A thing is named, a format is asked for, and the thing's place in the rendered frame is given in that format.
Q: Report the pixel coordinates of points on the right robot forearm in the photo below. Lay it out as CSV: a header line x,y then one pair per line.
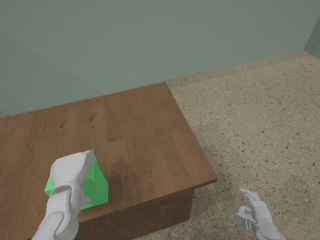
x,y
267,231

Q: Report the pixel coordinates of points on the table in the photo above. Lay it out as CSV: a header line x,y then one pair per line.
x,y
143,146

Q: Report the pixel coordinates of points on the left robot forearm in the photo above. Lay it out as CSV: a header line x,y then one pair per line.
x,y
62,209

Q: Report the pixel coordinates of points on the sponge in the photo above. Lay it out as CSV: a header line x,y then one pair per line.
x,y
94,186

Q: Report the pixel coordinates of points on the robot right hand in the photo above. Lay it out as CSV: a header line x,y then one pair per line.
x,y
259,212

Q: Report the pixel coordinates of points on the robot left hand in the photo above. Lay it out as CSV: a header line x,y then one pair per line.
x,y
73,168

